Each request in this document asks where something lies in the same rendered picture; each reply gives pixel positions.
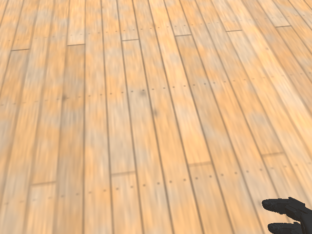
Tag right robot hand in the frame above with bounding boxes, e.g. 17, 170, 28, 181
261, 197, 312, 234

